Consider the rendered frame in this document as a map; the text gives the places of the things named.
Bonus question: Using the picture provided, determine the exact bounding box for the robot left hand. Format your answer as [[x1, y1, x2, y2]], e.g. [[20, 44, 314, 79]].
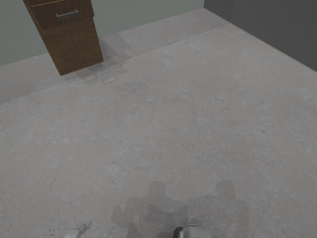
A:
[[63, 221, 92, 238]]

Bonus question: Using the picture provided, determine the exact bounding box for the robot right foot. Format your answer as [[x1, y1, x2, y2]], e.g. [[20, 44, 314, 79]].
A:
[[173, 226, 183, 238]]

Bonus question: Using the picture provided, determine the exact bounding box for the cabinet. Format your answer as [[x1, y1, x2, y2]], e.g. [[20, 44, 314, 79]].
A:
[[23, 0, 104, 76]]

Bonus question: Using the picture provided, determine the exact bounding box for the drawer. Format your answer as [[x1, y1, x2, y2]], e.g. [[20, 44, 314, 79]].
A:
[[27, 0, 94, 30]]

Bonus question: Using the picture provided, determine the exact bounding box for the right robot thigh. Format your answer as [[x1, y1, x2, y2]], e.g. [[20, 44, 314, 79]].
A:
[[178, 226, 212, 238]]

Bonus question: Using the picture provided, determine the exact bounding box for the handle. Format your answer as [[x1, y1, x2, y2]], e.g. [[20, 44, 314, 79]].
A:
[[55, 9, 80, 20]]

